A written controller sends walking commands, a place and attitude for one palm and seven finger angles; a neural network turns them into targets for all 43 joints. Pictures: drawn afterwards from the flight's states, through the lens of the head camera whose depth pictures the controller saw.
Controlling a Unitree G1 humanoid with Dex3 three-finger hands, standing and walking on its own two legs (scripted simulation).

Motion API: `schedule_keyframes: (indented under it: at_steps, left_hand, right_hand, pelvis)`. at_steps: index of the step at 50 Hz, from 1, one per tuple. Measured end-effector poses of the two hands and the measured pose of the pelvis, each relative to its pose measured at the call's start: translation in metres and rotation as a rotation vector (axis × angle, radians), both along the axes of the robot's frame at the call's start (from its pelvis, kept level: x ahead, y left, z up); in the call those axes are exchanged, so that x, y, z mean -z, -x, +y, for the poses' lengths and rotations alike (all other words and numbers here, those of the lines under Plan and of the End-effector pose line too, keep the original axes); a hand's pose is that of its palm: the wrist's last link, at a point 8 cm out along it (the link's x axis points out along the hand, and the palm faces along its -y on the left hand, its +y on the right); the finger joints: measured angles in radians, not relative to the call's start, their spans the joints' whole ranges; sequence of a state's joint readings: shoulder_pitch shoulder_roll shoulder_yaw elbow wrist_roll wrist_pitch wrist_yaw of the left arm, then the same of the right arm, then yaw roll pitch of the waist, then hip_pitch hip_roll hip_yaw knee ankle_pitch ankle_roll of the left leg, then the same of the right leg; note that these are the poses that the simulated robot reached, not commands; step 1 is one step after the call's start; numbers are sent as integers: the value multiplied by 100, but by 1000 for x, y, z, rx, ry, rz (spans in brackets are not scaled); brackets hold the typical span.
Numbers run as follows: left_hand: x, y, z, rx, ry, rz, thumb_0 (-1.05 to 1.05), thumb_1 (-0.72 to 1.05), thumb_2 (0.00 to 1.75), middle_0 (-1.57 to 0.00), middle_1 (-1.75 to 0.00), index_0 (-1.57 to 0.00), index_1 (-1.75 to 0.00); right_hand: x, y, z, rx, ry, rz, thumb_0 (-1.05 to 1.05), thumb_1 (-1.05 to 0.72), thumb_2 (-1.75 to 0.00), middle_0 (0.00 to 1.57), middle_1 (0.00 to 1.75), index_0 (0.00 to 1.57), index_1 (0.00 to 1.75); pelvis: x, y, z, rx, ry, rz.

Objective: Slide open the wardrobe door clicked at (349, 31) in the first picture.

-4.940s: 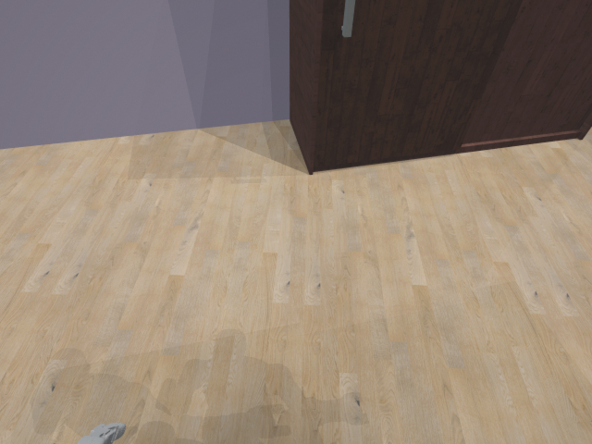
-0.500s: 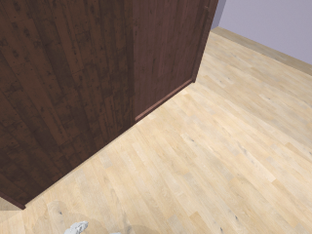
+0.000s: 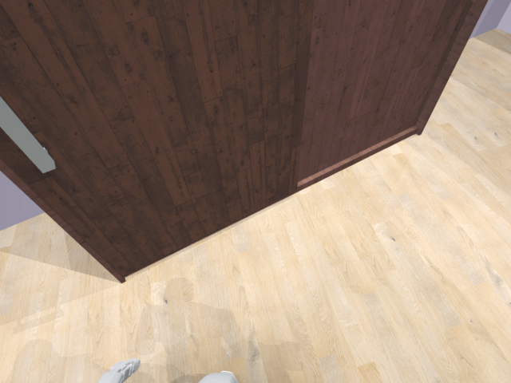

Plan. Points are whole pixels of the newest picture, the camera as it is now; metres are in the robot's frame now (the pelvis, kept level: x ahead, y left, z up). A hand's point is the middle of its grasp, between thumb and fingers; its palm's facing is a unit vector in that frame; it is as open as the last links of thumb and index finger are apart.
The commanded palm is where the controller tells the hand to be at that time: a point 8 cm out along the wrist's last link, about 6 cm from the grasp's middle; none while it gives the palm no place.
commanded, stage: turn to face it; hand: left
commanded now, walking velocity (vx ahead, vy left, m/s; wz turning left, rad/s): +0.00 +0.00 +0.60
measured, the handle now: out of the picture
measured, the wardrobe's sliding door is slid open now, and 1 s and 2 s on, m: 0.00 0.00 0.00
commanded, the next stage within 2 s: take the last steps up to it in 0.78 s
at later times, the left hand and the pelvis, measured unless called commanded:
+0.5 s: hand out of the picture -0.06 +0.25 -0.18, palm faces +0.33 -0.91 -0.25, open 7.3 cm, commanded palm none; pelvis -0.02 +0.03 +0.00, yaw +17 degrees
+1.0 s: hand out of the picture -0.03 +0.19 -0.13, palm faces +0.42 -0.87 -0.26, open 7.3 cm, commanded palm none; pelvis -0.03 -0.02 +0.01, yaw +26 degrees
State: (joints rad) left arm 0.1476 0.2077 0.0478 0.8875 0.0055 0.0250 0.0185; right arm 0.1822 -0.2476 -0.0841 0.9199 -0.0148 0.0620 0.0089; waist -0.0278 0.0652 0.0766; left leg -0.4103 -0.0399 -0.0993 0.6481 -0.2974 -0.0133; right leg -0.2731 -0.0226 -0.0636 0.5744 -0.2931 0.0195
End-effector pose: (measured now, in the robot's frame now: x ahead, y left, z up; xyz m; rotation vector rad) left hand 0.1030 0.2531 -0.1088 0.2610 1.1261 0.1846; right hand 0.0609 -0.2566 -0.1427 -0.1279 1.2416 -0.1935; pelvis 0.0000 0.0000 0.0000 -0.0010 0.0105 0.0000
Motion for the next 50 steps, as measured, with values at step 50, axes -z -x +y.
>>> schedule_keyframes:
  at_steps: [50]
  left_hand:
    - [-7,162,-23,-442,43,-4,0,91,90,-20,-30,-20,-30]
  right_hand:
    - [0,-29,31,-429,-24,105,1,-91,-89,20,30,20,30]
  pelvis:
    - [-12,34,-15,-448,-35,-33]
